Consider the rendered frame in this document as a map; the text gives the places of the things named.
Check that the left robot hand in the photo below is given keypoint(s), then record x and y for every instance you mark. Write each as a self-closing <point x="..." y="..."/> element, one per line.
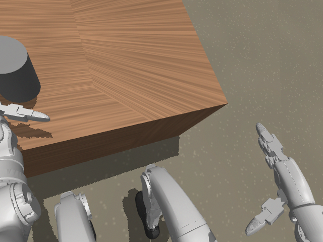
<point x="19" y="113"/>

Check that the right robot arm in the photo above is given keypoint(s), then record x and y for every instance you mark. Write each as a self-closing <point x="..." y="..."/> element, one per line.
<point x="308" y="220"/>

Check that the left robot arm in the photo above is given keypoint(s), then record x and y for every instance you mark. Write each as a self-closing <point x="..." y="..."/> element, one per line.
<point x="18" y="206"/>

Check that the right robot foot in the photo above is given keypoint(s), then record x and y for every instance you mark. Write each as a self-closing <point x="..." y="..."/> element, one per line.
<point x="150" y="233"/>

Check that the can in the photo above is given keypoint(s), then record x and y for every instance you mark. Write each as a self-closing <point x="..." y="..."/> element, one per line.
<point x="18" y="79"/>

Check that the right robot hand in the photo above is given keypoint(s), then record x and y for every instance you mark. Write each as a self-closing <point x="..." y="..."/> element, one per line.
<point x="293" y="187"/>

